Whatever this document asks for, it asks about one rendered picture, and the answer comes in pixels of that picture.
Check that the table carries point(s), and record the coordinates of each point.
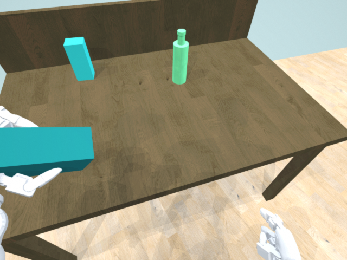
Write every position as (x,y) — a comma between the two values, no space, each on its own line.
(151,137)

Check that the sponge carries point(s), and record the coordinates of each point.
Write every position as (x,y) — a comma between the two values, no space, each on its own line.
(32,151)

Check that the right robot hand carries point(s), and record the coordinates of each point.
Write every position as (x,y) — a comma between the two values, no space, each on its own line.
(282,245)

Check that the left robot hand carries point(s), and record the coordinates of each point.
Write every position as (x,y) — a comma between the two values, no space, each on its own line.
(19,183)

